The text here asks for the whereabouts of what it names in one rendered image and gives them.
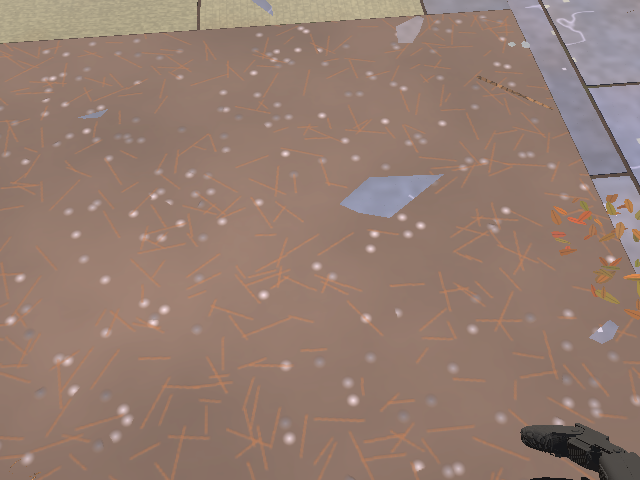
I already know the robot right hand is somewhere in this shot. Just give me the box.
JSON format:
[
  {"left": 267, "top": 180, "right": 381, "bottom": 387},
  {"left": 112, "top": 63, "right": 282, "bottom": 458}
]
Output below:
[{"left": 520, "top": 423, "right": 640, "bottom": 480}]

